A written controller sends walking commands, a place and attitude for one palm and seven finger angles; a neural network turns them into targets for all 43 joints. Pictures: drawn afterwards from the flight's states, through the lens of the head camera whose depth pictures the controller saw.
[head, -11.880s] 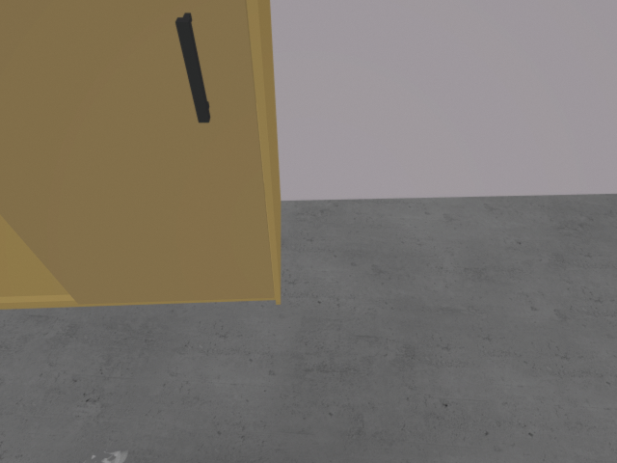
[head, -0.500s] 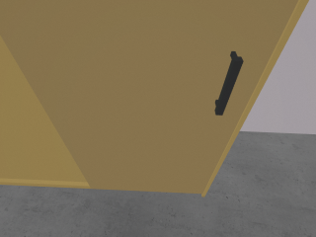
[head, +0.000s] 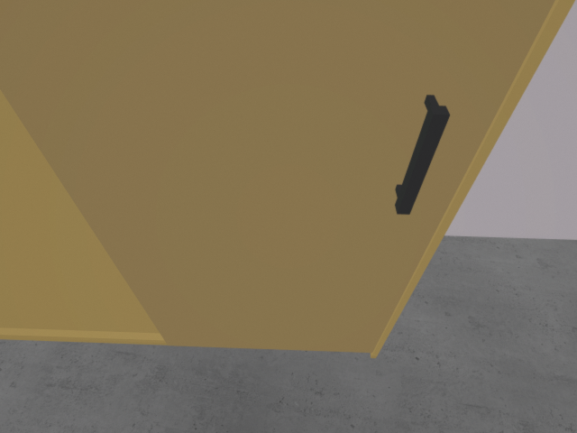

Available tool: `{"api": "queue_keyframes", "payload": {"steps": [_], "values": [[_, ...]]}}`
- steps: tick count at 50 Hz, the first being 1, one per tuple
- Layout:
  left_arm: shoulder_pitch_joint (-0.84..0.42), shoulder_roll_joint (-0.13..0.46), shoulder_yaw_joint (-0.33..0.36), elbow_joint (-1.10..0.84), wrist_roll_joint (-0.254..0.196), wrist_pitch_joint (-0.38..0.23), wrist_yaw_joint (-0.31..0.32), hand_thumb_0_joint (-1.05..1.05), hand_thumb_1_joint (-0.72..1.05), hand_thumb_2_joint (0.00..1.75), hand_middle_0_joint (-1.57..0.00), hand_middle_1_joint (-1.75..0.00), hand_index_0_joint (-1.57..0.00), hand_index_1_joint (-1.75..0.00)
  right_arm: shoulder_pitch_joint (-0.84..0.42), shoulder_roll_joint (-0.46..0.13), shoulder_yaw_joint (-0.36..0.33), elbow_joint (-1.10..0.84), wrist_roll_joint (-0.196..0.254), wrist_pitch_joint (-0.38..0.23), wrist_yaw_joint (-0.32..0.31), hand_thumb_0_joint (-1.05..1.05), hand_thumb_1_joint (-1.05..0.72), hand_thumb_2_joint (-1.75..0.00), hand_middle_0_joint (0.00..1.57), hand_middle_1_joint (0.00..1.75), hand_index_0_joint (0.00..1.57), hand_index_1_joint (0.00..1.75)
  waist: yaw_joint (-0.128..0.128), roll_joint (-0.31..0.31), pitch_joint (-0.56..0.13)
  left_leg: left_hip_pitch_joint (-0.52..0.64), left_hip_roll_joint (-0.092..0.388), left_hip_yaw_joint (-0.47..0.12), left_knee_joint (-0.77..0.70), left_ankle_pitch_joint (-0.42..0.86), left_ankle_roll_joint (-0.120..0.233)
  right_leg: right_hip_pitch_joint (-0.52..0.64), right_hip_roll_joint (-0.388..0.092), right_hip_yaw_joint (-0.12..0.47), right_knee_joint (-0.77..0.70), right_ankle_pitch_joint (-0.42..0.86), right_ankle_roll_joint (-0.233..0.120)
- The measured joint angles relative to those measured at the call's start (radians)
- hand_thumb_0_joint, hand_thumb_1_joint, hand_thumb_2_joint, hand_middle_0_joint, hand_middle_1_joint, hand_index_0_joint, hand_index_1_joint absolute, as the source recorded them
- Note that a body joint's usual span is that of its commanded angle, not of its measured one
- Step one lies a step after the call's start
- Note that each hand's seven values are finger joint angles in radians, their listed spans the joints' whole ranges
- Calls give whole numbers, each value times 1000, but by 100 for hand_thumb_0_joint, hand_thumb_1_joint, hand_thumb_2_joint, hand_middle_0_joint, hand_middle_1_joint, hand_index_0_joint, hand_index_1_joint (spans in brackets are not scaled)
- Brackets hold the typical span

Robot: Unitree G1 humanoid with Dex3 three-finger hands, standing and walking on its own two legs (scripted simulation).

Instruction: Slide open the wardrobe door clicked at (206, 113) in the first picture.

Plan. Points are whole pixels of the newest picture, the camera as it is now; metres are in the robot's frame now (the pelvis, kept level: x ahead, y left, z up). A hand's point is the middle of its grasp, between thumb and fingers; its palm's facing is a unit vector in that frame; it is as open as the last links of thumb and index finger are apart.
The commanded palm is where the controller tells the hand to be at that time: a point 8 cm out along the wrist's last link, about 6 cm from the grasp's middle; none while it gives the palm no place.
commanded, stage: raise the hand with hooked fingers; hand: right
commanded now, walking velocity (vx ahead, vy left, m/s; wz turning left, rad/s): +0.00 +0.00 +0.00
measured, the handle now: (415, 158) +0.48 -0.16 +0.14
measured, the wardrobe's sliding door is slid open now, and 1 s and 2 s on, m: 0.00 0.00 0.00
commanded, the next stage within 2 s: none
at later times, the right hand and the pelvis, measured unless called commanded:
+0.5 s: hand out of the picture +0.15 -0.22 -0.03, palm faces +0.07 +1.00 -0.02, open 8.6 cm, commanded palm +0.13 -0.27 -0.01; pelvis -0.01 +0.03 -0.06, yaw -1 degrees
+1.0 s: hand (514, 369) +0.21 -0.25 +0.05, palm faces +0.02 +1.00 -0.08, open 11.6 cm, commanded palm +0.17 -0.30 +0.06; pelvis +0.00 +0.01 -0.04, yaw -2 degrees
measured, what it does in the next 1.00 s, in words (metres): stands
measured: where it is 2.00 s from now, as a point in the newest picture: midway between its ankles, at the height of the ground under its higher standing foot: outside the picture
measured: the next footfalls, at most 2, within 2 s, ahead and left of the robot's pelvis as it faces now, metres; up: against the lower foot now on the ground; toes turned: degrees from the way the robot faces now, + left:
none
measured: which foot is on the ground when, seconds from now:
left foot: down 0.00-1.00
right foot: down 0.00-1.00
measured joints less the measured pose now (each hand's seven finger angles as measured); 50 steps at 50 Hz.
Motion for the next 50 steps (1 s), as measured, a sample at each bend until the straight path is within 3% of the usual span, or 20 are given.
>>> {"api": "queue_keyframes", "payload": {"steps": [5, 6, 8, 10, 13, 17, 19, 21, 23, 26, 30, 35, 41, 44, 50], "values": [[-3, 8, -2, -4, -1, -1, 0, 1, 91, 89, -20, -30, -20, -30, -7, -7, 1, 2, 2, -6, -7, 0, -91, -89, 20, 30, 20, 30, -1, -1, -6, -6, -3, 1, 3, 0, 0, -5, -3, 2, 1, 0, 3], [19, 4, 2, -51, -13, -11, 6, 1, 91, 89, -20, -30, -20, -30, 33, -1, -47, -131, 32, 40, 2, 1, -91, -89, 20, 30, 20, 30, -1, 4, -7, -17, 1, -1, 21, -9, 1, -14, -1, 2, 13, -6, 4], [81, -9, 1, -157, -23, -95, 31, 1, 91, 89, -20, -30, -20, -30, 117, 6, -119, -459, 85, 20, 5, 1, -90, -89, 21, 31, 20, 30, -20, 21, -4, -37, 12, -14, 76, -45, 7, -12, 11, 0, 23, -13, 9], [112, -19, 4, -236, -25, -175, 35, 1, 91, 89, -20, -30, -20, -30, 150, 12, -156, -675, 147, -61, 16, 2, -89, -88, 21, 31, 20, 31, -15, 23, -24, -62, 21, -13, 123, -69, 10, -35, 17, 9, 55, -26, 12], [92, -30, 12, -332, -19, -236, 12, 1, 91, 89, -20, -30, -20, -30, 135, 22, -222, -800, 226, -247, 112, 1, -86, -87, 21, 34, 20, 34, 4, 9, -83, -157, 16, -3, 197, -98, 16, -154, 2, 16, 180, -79, 17], [17, -42, 12, -454, -34, -273, -20, 1, 91, 89, -20, -30, -20, -30, 144, 0, -288, -807, 317, -517, 345, 0, -79, -84, 21, 38, 20, 38, 19, 24, -147, -362, 2, -14, 369, -157, 34, -364, -27, 1, 390, -168, 25], [-12, -30, 10, -518, -45, -280, -23, 1, 91, 89, -21, -30, -20, -30, 154, -21, -311, -782, 348, -566, 471, 0, -75, -82, 21, 41, 21, 40, 16, 30, -154, -444, -4, -13, 448, -186, 43, -447, -39, 2, 482, -207, 26], [-28, -11, 11, -571, -53, -280, -13, 1, 91, 89, -21, -30, -20, -30, 174, -38, -333, -772, 388, -541, 552, 0, -70, -81, 22, 43, 22, 43, 7, 35, -153, -499, -7, -8, 505, -209, 48, -506, -48, 8, 550, -234, 37], [-31, 10, 20, -604, -55, -284, 1, 1, 91, 89, -21, -30, -20, -30, 197, -39, -355, -790, 419, -496, 576, 0, -66, -79, 22, 46, 22, 46, -8, 34, -147, -526, -9, 7, 537, -225, 52, -544, -56, 23, 598, -256, 37], [-22, 31, 33, -608, -51, -297, 17, 1, 91, 89, -20, -30, -20, -30, 230, -22, -367, -874, 435, -472, 540, 1, -59, -76, 23, 51, 23, 50, -33, 23, -134, -526, -10, 36, 551, -237, 56, -566, -63, 53, 637, -273, 43], [-8, 33, 23, -568, -50, -304, 34, 1, 91, 89, -20, -30, -20, -30, 216, -15, -341, -975, 409, -471, 503, 1, -50, -72, 23, 56, 23, 56, -52, 9, -126, -510, -6, 69, 540, -238, 54, -575, -62, 87, 650, -275, 41], [1, -5, -21, -535, -57, -288, 46, 1, 91, 89, -20, -30, -20, -30, 136, -76, -327, -987, 386, -379, 527, 1, -38, -67, 24, 64, 24, 64, -36, -6, -114, -476, -9, 77, 494, -217, 51, -550, -61, 94, 615, -256, 40], [45, -38, -52, -536, -58, -285, 43, 2, 90, 89, -21, -30, -21, -30, 113, -124, -391, -979, 434, -284, 515, 1, -24, -61, 25, 73, 25, 73, -5, -22, -123, -423, -15, 55, 419, -184, 40, -487, -58, 71, 532, -226, 32], [71, -26, -52, -534, -58, -294, 39, 2, 90, 89, -21, -30, -21, -30, 113, -119, -403, -988, 442, -264, 506, 1, -17, -58, 26, 77, 25, 77, -6, -30, -127, -397, -14, 45, 390, -173, 31, -458, -53, 63, 499, -216, 25], [88, 9, -41, -519, -59, -310, 49, 2, 90, 89, -21, -30, -21, -30, 99, -107, -380, -1016, 416, -221, 499, 0, -3, -52, 26, 86, 26, 86, -20, -34, -125, -347, -6, 34, 348, -159, 14, -405, -39, 53, 451, -202, 9]]}}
